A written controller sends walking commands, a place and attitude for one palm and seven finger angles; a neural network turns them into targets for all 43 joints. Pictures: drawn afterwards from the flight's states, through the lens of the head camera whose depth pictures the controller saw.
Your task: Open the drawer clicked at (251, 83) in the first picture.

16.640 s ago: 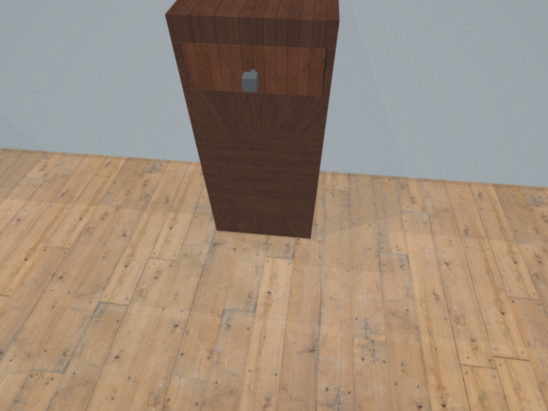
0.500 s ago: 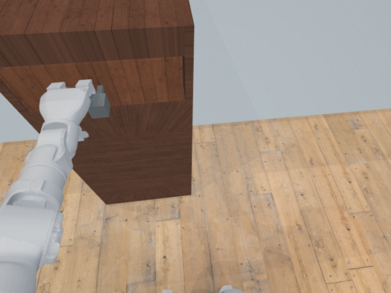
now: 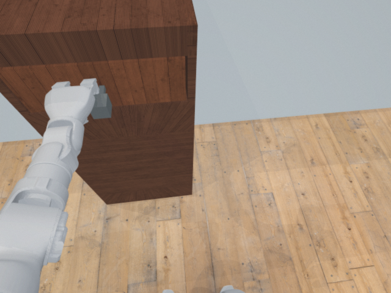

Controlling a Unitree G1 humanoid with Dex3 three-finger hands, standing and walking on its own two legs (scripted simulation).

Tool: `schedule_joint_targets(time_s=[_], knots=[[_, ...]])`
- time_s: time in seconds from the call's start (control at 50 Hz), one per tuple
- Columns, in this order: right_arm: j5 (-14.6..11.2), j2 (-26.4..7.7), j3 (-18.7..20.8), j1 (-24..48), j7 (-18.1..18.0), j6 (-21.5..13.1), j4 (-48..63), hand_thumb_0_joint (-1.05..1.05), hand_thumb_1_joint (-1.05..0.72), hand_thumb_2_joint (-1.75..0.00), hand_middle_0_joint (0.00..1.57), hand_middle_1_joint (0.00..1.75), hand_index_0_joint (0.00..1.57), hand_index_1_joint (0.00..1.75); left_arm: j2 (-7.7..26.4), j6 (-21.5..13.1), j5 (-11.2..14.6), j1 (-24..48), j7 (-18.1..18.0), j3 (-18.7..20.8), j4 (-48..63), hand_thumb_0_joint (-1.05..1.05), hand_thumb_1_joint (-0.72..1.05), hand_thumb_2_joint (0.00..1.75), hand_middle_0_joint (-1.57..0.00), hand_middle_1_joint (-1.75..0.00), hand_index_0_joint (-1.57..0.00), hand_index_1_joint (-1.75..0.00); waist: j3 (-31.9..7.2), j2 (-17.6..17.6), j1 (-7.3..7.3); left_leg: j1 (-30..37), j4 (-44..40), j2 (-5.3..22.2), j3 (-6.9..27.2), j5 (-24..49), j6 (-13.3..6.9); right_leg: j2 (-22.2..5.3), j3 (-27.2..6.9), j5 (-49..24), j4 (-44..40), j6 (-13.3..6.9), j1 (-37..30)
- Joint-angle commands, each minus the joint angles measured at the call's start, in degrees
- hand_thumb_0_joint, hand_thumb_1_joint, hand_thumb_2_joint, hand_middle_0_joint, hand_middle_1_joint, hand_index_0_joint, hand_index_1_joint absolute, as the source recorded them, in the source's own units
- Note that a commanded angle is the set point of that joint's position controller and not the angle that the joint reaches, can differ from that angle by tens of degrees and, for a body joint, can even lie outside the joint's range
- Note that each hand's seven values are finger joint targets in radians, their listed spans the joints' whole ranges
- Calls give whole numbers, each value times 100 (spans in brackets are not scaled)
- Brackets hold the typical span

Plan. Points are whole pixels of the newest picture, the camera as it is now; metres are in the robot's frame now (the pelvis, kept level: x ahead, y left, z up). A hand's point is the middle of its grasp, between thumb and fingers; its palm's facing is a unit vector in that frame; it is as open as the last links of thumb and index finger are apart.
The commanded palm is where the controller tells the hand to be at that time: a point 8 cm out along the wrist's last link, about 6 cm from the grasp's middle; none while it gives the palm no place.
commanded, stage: pull the drawer open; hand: left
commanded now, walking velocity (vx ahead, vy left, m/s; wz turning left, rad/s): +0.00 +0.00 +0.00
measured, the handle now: (101, 99) +0.52 +0.21 +0.06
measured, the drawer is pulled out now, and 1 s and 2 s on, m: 0.00 0.04 0.16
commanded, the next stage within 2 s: none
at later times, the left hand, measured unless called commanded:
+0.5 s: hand (78, 139) +0.42 +0.24 +0.04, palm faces -0.02 -0.04 -1.00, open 5.6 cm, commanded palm +0.39 +0.23 +0.10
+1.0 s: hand (77, 138) +0.42 +0.24 +0.04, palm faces -0.04 +0.00 -1.00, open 5.0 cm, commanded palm +0.39 +0.24 +0.10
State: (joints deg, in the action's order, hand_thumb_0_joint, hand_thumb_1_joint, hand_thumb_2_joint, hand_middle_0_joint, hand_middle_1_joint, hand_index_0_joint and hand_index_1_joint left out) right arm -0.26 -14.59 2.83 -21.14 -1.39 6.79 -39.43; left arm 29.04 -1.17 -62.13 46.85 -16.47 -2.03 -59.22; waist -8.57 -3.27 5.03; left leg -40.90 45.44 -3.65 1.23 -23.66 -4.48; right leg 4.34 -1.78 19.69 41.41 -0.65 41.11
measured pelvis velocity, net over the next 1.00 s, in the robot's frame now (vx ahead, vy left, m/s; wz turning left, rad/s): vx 0.00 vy -0.02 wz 0.02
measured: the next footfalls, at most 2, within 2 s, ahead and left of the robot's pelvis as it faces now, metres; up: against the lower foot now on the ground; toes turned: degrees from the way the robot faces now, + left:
none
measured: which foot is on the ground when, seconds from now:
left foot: down 0.00-1.00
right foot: down 0.00-1.00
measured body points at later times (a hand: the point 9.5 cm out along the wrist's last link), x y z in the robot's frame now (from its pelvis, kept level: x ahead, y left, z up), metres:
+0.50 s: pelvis +0.02 +0.00 +0.01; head +0.09 -0.02 +0.46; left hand +0.42 +0.24 +0.09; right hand +0.12 -0.27 -0.12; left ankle -0.03 +0.07 -0.70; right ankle -0.01 -0.12 -0.70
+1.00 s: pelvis +0.00 -0.02 +0.01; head +0.07 -0.03 +0.45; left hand +0.42 +0.24 +0.10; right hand +0.08 -0.28 -0.13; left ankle -0.03 +0.06 -0.70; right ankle -0.01 -0.12 -0.70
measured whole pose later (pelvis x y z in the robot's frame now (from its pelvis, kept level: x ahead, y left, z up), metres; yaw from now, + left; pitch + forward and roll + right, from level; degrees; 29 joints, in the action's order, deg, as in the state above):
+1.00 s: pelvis +0.00 -0.02 +0.01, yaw +1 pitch +15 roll -1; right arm -0.9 -14.2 2.6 -16.6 -2.8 7.7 -38.3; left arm 27.5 -2.9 -61.0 35.5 -15.2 -2.2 -49.1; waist -7.7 -2.9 1.9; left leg -34.8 42.5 -3.5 1.7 -22.7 -3.2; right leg 4.3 -1.2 19.8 40.5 -2.2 35.9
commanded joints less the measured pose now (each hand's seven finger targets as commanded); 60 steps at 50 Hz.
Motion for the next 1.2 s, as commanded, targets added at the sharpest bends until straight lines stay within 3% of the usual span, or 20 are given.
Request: schedule_joint_targets(time_s=[0.0,0.08,0.14,0.2,0.22,0.28,0.36,0.48,0.52,0.58,0.6,0.62,0.68,0.72,0.84,0.92,0.96,1.02,1.1,1.18], knots=[[45,-921,357,-566,-30,-72,406,0,-90,-90,20,30,20,30,1042,-82,48,1831,-157,240,1345,0,90,90,-40,-135,-40,-135,-2626,-340,-113,2365,-259,448,278,4146,419,37,275,-1917,-183,-198,-794],[27,-905,374,-399,0,-20,525,0,-90,-90,20,30,20,30,899,-70,177,972,-65,275,1679,0,90,90,-40,-135,-40,-135,-2558,-109,-234,2360,-282,473,232,4461,379,21,236,-2194,-241,-169,-1092],[-1,-890,367,-246,9,-13,568,0,-90,-90,20,30,20,30,567,-10,208,783,-32,8,1871,0,90,90,-40,-135,-40,-135,-2109,77,-143,2185,-387,468,227,4203,328,10,242,-2118,-347,-175,-1104],[-21,-893,355,-98,-9,17,634,0,-90,-90,20,30,20,30,778,47,188,461,-42,177,2149,0,90,90,-40,-135,-40,-135,-2114,80,-267,2192,-464,446,182,4078,315,-8,199,-2161,-363,-179,-1292],[-30,-869,344,-34,-3,10,697,0,-90,-90,20,30,20,30,646,58,206,383,-35,60,2334,0,90,90,-40,-135,-40,-135,-2159,-20,-278,2235,-478,427,175,4037,306,-16,193,-2151,-379,-181,-1336],[-29,-847,342,91,-5,6,747,0,-90,-90,20,30,20,30,769,93,221,-137,-33,224,2643,0,90,90,-40,-135,-40,-135,-2230,-159,-394,2387,-467,439,175,4442,344,-24,178,-2362,-340,-195,-1463],[-45,-831,332,273,4,-14,853,0,-90,-90,20,30,20,30,591,147,325,-515,13,124,3139,0,90,90,-40,-135,-40,-135,-2154,-71,-383,2439,-484,447,189,4611,333,-52,151,-2530,-372,-170,-1595],[-52,-803,315,552,4,-52,970,0,-90,-90,20,30,20,30,606,288,374,-1313,29,249,3805,0,90,90,-40,-135,-40,-135,-2139,-12,-514,2535,-504,423,172,4828,332,-87,113,-2781,-371,-150,-1842],[-50,-848,288,410,-75,-48,678,0,-90,-90,20,30,20,30,674,279,243,615,-49,6,3406,0,90,90,-40,-135,-40,-135,-1622,59,-59,2373,-492,414,205,4128,347,-89,199,-2343,-407,-137,-1277],[-20,-828,306,357,-137,-63,645,0,-90,-90,20,30,20,30,1023,279,95,304,-125,373,3015,0,90,90,-40,-135,-40,-135,-1916,70,-274,2350,-471,337,127,4153,344,-92,167,-2455,-355,-190,-1521],[-9,-800,295,371,-143,-60,657,0,-90,-90,20,30,20,30,916,276,89,428,-131,258,3010,0,90,90,-40,-135,-40,-135,-2095,-28,-283,2390,-435,307,110,4209,359,-102,148,-2548,-329,-185,-1563],[-15,-768,299,358,-141,-62,644,0,-90,-90,20,30,20,30,680,280,118,512,-116,57,2916,0,90,90,-40,-135,-40,-135,-2102,-10,-218,2422,-407,300,110,4217,358,-107,165,-2575,-329,-181,-1528],[-16,-782,316,324,-137,-42,597,0,-90,-90,20,30,20,30,721,211,186,701,-65,75,2767,0,90,90,-40,-135,-40,-135,-2200,-151,-238,2537,-379,317,145,4303,399,-102,175,-2458,-300,-190,-1417],[-8,-763,300,313,-144,-28,594,0,-90,-90,20,30,20,30,625,174,196,807,-38,-6,2570,0,90,90,-40,-135,-40,-135,-2124,19,-189,2399,-375,285,114,4142,345,-107,164,-2530,-329,-182,-1474],[-7,-790,270,257,-206,-18,602,0,-90,-90,20,30,20,30,1030,-94,175,961,-24,310,2115,0,90,90,-40,-135,-40,-135,-2008,408,-211,1730,-457,178,2,3247,212,-144,65,-2603,-369,-174,-1834],[-44,-772,264,231,-223,-61,623,0,-90,-90,20,30,20,30,1078,-260,148,1050,-92,291,1939,0,90,90,-40,-135,-40,-135,-1858,308,-194,1468,-538,140,-51,2551,173,-155,15,-2249,-425,-182,-1774],[-41,-756,285,234,-203,-79,677,0,-90,-90,20,30,20,30,1148,-354,115,698,-137,419,2042,0,90,90,-40,-135,-40,-135,-2117,-8,-355,1582,-555,151,-56,2692,193,-141,0,-2212,-372,-217,-1847],[-77,-743,292,301,-151,-106,756,0,-90,-90,20,30,20,30,906,-350,224,71,-178,348,2184,0,90,90,-40,-135,-40,-135,-2045,7,-461,1592,-636,179,-75,2652,206,-113,17,-2128,-414,-230,-1906],[-118,-784,322,439,-121,-139,872,0,-90,-90,20,30,20,30,921,-246,353,-910,-194,506,2648,0,90,90,-40,-135,-40,-135,-2123,298,-573,1602,-714,219,-82,2865,183,-98,-31,-2343,-459,-211,-2215],[-150,-806,331,645,-73,-208,990,0,-90,-90,20,30,20,30,786,-93,462,-1779,-189,505,3490,0,90,90,-40,-135,-40,-135,-1915,200,-631,1845,-824,300,-10,3299,208,-87,-10,-2365,-506,-213,-2198]])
